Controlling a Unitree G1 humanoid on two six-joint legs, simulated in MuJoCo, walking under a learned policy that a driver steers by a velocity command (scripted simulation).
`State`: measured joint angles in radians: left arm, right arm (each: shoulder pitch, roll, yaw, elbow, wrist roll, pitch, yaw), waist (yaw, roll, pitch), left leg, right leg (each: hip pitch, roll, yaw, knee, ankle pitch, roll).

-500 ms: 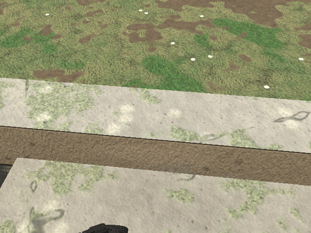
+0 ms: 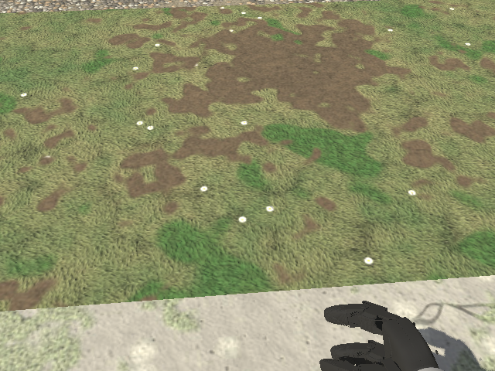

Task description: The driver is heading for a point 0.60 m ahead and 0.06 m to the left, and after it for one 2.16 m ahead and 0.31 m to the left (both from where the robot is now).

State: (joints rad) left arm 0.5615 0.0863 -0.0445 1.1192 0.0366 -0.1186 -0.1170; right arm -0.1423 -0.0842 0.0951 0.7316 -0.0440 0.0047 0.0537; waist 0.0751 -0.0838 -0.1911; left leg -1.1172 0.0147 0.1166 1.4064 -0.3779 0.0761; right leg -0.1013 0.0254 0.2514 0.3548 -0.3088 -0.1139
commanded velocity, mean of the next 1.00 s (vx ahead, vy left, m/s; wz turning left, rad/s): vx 0.37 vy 0.00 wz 0.07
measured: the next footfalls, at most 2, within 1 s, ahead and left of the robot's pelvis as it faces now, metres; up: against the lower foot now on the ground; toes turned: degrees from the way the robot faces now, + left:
right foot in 0.58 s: +0.51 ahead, -0.17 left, +0.36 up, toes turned -13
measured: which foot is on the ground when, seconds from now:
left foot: down 0.00-0.60, up 0.62-1.00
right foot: down 0.00-0.04, up 0.06-0.56, down 0.58-1.00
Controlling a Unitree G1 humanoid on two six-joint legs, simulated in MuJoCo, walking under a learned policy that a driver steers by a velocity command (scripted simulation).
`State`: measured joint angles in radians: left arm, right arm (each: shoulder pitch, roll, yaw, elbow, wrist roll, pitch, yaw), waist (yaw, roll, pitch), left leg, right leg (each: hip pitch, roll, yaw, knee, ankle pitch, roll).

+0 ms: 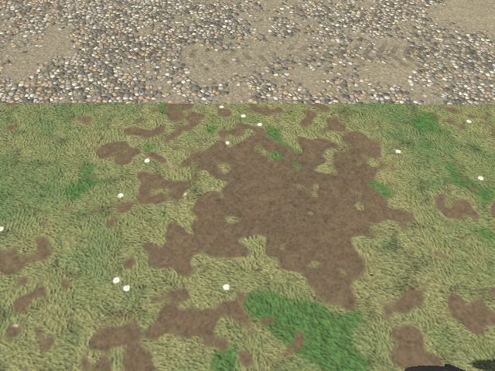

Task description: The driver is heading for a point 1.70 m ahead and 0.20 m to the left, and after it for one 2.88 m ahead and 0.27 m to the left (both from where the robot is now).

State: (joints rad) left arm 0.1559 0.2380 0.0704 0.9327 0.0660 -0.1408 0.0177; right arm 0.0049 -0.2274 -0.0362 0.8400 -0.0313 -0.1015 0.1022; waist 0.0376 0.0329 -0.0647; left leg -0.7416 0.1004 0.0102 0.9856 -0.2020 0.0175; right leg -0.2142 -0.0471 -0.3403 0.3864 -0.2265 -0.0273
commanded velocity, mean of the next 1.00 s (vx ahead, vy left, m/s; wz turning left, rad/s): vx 0.02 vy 0.00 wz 0.26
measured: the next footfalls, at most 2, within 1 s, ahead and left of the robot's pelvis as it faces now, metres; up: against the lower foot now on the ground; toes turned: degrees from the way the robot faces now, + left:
left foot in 0.12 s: +0.13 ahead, +0.15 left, +0.00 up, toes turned +7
right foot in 0.56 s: +0.15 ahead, -0.07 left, +0.00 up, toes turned +22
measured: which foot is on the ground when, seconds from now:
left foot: up 0.00-0.10, down 0.12-0.58, up 0.60-0.82, down 0.84-1.00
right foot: down 0.00-0.14, up 0.16-0.54, down 0.56-0.86, up 0.88-1.00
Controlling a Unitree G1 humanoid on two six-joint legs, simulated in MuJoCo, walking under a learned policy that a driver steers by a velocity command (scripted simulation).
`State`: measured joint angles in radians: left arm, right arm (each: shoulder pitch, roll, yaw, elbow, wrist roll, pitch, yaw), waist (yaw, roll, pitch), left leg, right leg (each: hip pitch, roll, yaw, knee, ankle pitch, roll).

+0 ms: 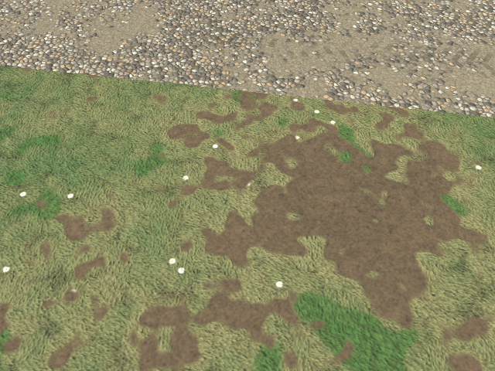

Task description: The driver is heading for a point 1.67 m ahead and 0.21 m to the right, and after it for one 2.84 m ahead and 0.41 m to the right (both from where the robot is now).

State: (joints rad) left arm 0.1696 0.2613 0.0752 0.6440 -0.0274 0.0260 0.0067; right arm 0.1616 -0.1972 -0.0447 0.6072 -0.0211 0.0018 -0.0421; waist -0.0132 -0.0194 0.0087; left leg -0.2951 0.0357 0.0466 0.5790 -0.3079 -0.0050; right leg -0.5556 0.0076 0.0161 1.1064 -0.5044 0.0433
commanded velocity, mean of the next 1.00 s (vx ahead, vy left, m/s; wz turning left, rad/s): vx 0.00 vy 0.00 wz -0.30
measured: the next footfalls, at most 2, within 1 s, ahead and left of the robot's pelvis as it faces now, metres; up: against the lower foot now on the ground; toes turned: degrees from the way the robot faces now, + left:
right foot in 0.16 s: +0.03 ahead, -0.14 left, +0.00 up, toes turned -8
left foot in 0.64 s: +0.07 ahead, +0.08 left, +0.00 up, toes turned -22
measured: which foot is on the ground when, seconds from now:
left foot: down 0.00-0.16, up 0.18-0.62, down 0.64-0.96, up 0.98-1.00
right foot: up 0.00-0.14, down 0.16-0.64, up 0.66-0.86, down 0.88-1.00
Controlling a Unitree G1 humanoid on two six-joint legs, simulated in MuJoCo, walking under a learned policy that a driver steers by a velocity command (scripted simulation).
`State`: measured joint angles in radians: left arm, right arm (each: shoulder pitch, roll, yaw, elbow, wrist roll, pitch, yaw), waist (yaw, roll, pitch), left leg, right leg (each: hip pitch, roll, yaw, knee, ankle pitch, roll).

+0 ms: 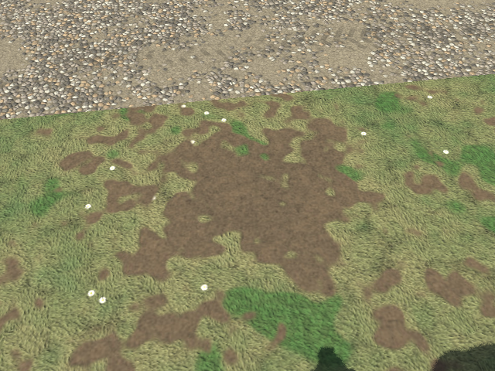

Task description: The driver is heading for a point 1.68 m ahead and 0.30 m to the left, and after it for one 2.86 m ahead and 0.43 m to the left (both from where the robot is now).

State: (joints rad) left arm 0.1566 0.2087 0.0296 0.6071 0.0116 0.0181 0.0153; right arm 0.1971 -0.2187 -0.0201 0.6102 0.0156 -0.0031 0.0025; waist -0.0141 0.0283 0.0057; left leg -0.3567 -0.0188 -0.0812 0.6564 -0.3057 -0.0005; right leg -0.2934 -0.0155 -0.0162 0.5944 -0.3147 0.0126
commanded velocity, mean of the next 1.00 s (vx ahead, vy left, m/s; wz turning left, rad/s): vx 0.25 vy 0.00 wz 0.39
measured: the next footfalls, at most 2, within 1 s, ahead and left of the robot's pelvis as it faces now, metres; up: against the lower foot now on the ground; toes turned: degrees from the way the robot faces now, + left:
left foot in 0.22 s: +0.04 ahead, +0.14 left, +0.00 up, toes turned +9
right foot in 0.74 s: +0.17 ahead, -0.08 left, +0.00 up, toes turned +21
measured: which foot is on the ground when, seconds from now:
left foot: up 0.00-0.20, down 0.22-0.74, up 0.76-1.00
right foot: down 0.00-0.22, up 0.24-0.72, down 0.74-1.00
